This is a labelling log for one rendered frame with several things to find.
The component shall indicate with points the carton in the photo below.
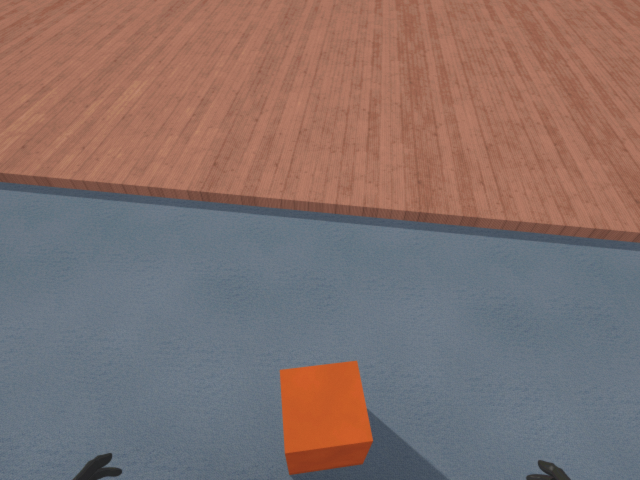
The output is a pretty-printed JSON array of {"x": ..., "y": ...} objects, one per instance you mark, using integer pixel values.
[{"x": 325, "y": 419}]

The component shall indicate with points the right robot hand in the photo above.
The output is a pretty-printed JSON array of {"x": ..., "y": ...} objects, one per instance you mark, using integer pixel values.
[{"x": 554, "y": 472}]

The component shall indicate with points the left robot hand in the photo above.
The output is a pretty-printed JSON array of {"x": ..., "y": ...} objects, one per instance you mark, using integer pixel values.
[{"x": 93, "y": 469}]

